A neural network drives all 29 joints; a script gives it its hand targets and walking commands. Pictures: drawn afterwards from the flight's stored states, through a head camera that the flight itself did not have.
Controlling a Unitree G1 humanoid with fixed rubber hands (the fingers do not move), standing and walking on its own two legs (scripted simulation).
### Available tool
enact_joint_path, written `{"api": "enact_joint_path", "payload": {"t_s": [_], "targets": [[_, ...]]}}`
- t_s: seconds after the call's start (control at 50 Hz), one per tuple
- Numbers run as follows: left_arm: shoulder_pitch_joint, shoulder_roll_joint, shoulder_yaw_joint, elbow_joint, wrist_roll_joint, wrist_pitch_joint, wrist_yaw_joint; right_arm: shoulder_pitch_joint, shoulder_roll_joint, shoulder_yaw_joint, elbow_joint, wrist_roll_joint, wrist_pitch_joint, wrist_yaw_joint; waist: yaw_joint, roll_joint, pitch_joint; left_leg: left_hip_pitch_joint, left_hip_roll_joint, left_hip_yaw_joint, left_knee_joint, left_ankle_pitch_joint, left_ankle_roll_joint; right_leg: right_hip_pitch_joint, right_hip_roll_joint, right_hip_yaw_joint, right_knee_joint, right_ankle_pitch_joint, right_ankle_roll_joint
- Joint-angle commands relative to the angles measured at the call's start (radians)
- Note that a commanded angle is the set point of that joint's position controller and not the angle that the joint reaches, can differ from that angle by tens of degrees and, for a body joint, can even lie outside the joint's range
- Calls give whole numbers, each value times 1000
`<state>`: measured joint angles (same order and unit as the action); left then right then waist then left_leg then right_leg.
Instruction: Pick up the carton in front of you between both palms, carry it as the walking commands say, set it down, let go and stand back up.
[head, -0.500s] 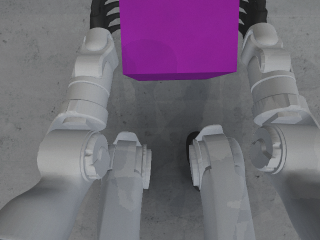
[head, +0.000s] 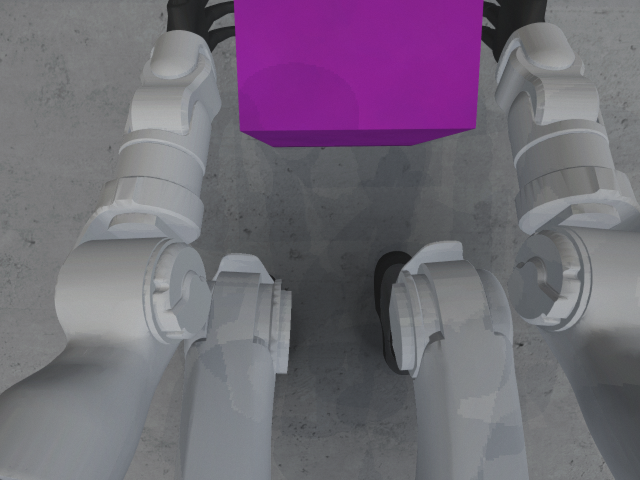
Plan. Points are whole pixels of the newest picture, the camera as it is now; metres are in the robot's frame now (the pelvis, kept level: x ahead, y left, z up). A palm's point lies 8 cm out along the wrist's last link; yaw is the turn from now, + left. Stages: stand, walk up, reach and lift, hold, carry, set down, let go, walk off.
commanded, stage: set down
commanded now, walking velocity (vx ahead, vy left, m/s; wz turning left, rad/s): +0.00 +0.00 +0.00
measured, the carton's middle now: (348, 51) +0.53 -0.05 -0.25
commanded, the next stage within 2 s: let go in 1.54 s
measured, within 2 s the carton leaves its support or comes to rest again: neither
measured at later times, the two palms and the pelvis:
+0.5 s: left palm (155, 37) +0.55 +0.15 -0.19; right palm (545, 29) +0.53 -0.25 -0.19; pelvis +0.00 +0.00 -0.01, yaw +0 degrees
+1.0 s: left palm out of the picture +0.56 +0.14 -0.02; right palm out of the picture +0.54 -0.25 -0.02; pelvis +0.01 +0.00 +0.09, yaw +0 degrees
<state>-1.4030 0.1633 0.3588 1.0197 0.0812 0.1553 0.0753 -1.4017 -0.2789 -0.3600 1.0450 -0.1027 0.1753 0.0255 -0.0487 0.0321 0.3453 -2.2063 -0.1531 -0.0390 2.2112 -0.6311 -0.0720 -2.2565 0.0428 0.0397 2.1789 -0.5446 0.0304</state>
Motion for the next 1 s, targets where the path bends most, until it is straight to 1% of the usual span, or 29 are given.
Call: {"api": "enact_joint_path", "payload": {"t_s": [0.0, 0.06, 0.12, 0.16, 0.18, 0.2, 0.24, 0.26, 0.28, 0.3, 0.36, 0.4, 0.46, 0.52, 0.56, 0.62, 0.66, 0.7, 0.74, 0.8, 0.88, 0.98], "targets": [[-445, -650, -226, -6, -22, 0, -194, -437, 668, 216, -11, 31, -6, 196, -12, 26, -754, 208, -11, 84, -196, 145, 63, 391, 50, -54, -155, 163, -52], [-430, -619, -211, 2, -12, 3, -193, -425, 637, 198, -2, 20, -5, 195, -12, 26, -735, 215, -7, 82, -196, 133, 61, 389, 47, -52, -156, 151, -51], [-424, -580, -202, 1, -5, 0, -187, -420, 596, 181, 7, 14, -12, 188, -11, 25, -737, 238, -1, 84, -193, 131, 53, 400, 42, -54, -154, 150, -42], [-406, -506, -179, -5, 1, -8, -171, -404, 522, 153, 13, 6, -25, 170, -13, 18, -747, 267, 6, 88, -190, 134, 42, 424, 36, -59, -153, 154, -30], [-387, -437, -162, -8, 3, -15, -153, -389, 452, 131, 21, 2, -36, 152, -12, 16, -760, 283, 11, 93, -189, 142, 36, 436, 32, -62, -152, 161, -24], [-348, -314, -129, -7, 7, -26, -125, -351, 333, 94, 32, -3, -50, 123, -12, 13, -774, 305, 19, 97, -187, 150, 28, 451, 24, -67, -148, 167, -16], [-251, 42, -56, -16, 8, -61, -36, -258, -40, 11, 34, 5, -94, 28, -12, 7, -825, 365, 39, 97, -185, 174, 16, 489, 3, -72, -145, 182, -2], [-242, 197, -55, -19, -10, -78, 12, -242, -209, 1, 26, 25, -121, -27, -18, 2, -873, 391, 50, 91, -183, 197, 10, 517, -5, -68, -145, 208, 3], [-269, 230, -89, -19, -55, -88, 36, -266, -247, 21, 29, 65, -137, -55, -18, -1, -930, 414, 57, 88, -178, 232, 6, 546, -8, -63, -137, 248, 4], [-283, 243, -117, -16, -99, -97, 49, -276, -265, 40, 38, 103, -148, -70, -25, -2, -969, 424, 62, 84, -171, 262, 4, 566, -10, -62, -126, 282, 2], [-304, 242, -207, -27, -215, -117, 53, -311, -286, 125, 33, 215, -177, -82, -34, 5, -1074, 427, 79, 72, -150, 351, 7, 608, -25, -50, -96, 382, -10], [-305, 230, -258, -51, -267, -122, 46, -315, -284, 177, 22, 268, -185, -77, -35, 3, -1131, 428, 85, 69, -143, 385, 11, 642, -33, -45, -87, 426, -16], [-280, 231, -299, -71, -311, -120, 46, -295, -284, 226, 12, 322, -181, -72, -30, -8, -1218, 464, 90, 74, -141, 403, 17, 689, -39, -46, -87, 457, -17], [-238, 245, -292, -110, -314, -110, 58, -256, -294, 236, -19, 345, -167, -75, -19, -18, -1334, 508, 84, 91, -153, 398, 17, 765, -36, -54, -100, 476, -16], [-217, 256, -269, -156, -298, -98, 69, -229, -303, 226, -61, 342, -154, -81, -12, -24, -1423, 540, 76, 105, -173, 386, 19, 823, -30, -63, -121, 479, -14], [-199, 263, -235, -248, -268, -68, 86, -201, -305, 198, -156, 311, -120, -91, -11, -33, -1523, 588, 64, 122, -225, 354, 26, 883, -14, -81, -176, 449, -14], [-180, 255, -214, -274, -247, -42, 92, -184, -297, 176, -196, 284, -92, -95, -12, -37, -1510, 596, 58, 128, -269, 321, 32, 878, -5, -91, -225, 403, -15], [-156, 236, -191, -251, -227, -24, 92, -170, -276, 159, -197, 260, -73, -95, -10, -45, -1418, 561, 55, 128, -314, 278, 36, 829, -2, -94, -274, 345, -13], [-133, 216, -168, -205, -208, -20, 84, -155, -247, 147, -171, 239, -66, -88, -4, -55, -1310, 505, 56, 125, -352, 246, 39, 767, -2, -92, -312, 305, -11], [-112, 195, -140, -164, -185, -28, 69, -136, -213, 138, -146, 217, -70, -76, 6, -61, -1245, 463, 59, 122, -403, 236, 38, 725, -1, -88, -361, 298, -7], [-101, 186, -117, -149, -164, -35, 58, -117, -196, 124, -134, 194, -69, -66, 10, -60, -1273, 469, 59, 120, -469, 242, 34, 742, 2, -86, -424, 306, -3], [-87, 191, -108, -200, -152, -25, 53, -94, -206, 104, -180, 175, -56, -62, 2, -52, -1393, 547, 53, 124, -547, 279, 28, 837, 11, -90, -504, 345, -2]]}}
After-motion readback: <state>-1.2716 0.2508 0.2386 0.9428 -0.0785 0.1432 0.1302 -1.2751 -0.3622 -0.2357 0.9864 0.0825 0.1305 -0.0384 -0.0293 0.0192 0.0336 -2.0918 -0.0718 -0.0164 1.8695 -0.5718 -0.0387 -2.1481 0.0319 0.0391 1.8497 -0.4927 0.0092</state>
